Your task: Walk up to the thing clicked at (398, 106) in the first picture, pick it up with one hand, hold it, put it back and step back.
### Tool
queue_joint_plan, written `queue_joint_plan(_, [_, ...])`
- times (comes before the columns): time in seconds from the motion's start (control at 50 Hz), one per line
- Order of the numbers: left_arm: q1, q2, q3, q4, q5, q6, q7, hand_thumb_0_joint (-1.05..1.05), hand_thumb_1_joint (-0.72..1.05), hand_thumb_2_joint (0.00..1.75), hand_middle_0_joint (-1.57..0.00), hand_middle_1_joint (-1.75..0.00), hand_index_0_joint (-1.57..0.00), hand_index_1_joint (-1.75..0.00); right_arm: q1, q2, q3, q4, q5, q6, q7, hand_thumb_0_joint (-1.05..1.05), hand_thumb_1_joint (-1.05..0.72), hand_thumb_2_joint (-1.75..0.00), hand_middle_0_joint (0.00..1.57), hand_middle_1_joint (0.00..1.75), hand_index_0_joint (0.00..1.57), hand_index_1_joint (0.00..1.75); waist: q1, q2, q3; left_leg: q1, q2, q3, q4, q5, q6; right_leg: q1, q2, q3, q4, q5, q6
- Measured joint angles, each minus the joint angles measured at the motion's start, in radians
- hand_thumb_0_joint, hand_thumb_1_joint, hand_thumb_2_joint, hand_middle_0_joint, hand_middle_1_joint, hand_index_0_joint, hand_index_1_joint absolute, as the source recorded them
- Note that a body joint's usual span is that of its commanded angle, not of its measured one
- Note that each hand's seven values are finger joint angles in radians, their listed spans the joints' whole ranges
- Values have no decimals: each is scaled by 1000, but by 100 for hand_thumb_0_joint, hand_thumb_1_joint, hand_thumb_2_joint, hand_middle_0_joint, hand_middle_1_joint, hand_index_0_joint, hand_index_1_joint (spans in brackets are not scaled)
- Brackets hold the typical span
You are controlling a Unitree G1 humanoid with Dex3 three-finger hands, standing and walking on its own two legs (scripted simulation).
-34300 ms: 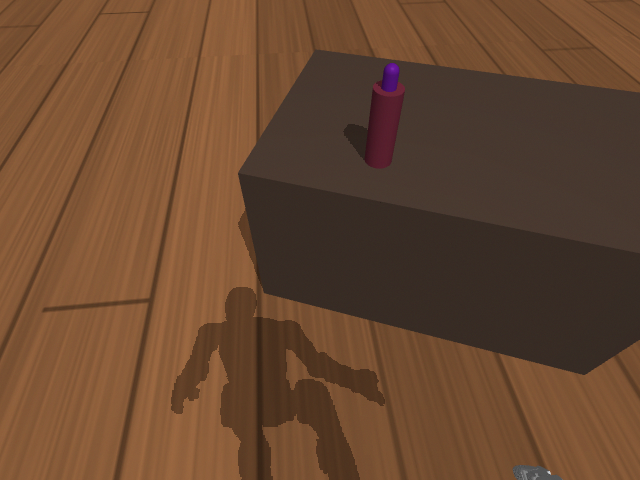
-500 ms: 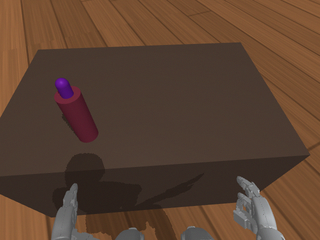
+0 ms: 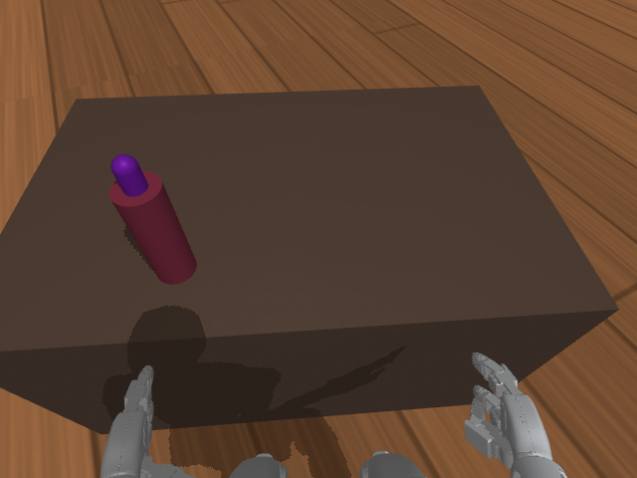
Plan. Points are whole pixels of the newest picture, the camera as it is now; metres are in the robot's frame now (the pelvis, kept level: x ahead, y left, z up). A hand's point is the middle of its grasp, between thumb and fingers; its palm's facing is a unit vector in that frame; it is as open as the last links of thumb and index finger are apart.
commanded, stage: home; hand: left
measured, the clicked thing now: (153, 222) +0.47 +0.26 +0.02
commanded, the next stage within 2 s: stand in 0.94 s
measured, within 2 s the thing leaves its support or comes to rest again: neither
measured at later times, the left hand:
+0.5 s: hand (184, 446) +0.16 +0.17 -0.05, palm faces +0.11 -0.96 -0.24, open 17.5 cm
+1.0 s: hand out of the picture +0.10 +0.24 -0.10, palm faces -0.02 -0.93 -0.37, open 17.5 cm
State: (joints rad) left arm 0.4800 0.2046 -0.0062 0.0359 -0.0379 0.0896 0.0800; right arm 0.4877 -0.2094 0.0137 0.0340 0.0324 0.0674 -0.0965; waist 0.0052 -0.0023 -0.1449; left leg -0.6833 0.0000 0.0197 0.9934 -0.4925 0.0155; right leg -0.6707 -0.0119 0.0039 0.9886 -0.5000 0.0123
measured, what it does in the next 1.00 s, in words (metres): stands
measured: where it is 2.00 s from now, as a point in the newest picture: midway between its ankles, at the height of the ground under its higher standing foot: outside the picture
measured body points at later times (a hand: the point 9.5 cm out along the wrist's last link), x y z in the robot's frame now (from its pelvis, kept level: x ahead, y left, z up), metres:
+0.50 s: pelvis +0.00 -0.01 +0.00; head +0.03 +0.00 +0.45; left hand +0.16 +0.22 -0.03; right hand +0.16 -0.24 -0.05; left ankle +0.00 +0.11 -0.68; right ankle +0.00 -0.13 -0.68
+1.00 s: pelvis +0.00 -0.01 +0.03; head +0.01 -0.01 +0.48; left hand +0.10 +0.29 -0.07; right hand +0.10 -0.29 -0.08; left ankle +0.00 +0.11 -0.68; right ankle +0.00 -0.13 -0.68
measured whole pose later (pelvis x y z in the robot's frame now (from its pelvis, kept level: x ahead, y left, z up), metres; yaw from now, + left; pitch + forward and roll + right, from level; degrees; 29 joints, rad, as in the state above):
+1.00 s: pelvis +0.00 -0.01 +0.03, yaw +1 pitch +0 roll +0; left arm 0.25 0.34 0.01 0.76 0.04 0.00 0.02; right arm 0.20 -0.32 -0.04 0.86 -0.05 -0.01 -0.01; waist 0.00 -0.01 0.01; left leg -0.37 -0.01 0.01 0.75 -0.39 0.01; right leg -0.35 -0.02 -0.01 0.76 -0.41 0.00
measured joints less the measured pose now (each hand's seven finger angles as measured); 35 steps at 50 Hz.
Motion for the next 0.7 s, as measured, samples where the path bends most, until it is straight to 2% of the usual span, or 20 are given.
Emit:
queue_joint_plan(0.36, [0, -1, -1, -6, 0, 4, 1, -2, -56, 4, -5, -5, -6, -5, 2, -2, 0, -5, -1, -9, -2, 1, -90, -90, 20, 30, 20, 30, -1, 1, 3, -4, 1, -3, -1, 2, -5, -5, 1, -3, 3, -1, -5])
queue_joint_plan(0.42, [17, -1, 7, -21, 3, 17, 13, -2, -55, 5, -5, -5, -6, -5, -49, -14, 14, 99, 4, -30, -7, 1, -90, -90, 20, 30, 20, 30, -17, 3, 6, 5, 8, -11, 2, -2, -8, 10, 8, -11, -5, 0, -8])
queue_joint_plan(0.52, [28, 7, -4, -31, 6, 40, 33, -2, -54, 6, -5, -5, -6, -5, -108, -20, 9, 256, 6, -46, -21, 1, -90, -90, 20, 30, 20, 30, -24, 8, 12, 18, 15, -26, 3, -5, -12, 34, 16, -26, -19, 2, -11])
queue_joint_plan(0.7, [20, 9, -7, -29, 12, 81, 52, -2, -55, 5, -5, -5, -6, -5, -148, -17, 0, 387, -3, -98, -38, 1, -90, -90, 20, 30, 20, 30, -33, 28, 27, 37, 19, -34, -6, -2, -14, 58, 20, -33, -39, 9, -13])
